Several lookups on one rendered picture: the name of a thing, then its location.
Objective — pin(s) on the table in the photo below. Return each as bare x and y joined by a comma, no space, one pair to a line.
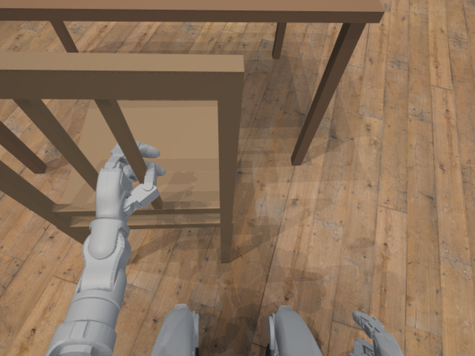
354,14

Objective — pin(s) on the robot right thigh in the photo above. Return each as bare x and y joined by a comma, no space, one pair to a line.
290,336

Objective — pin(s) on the robot thigh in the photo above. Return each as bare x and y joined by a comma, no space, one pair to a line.
290,336
178,335

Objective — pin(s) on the left robot hand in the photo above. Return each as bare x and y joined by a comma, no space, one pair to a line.
114,183

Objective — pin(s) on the robot left forearm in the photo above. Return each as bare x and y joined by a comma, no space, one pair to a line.
88,327

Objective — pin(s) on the right robot hand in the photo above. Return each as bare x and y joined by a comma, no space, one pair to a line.
384,344

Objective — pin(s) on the robot left thigh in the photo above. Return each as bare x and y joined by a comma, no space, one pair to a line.
178,335

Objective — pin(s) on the chair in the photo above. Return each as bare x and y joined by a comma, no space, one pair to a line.
197,140

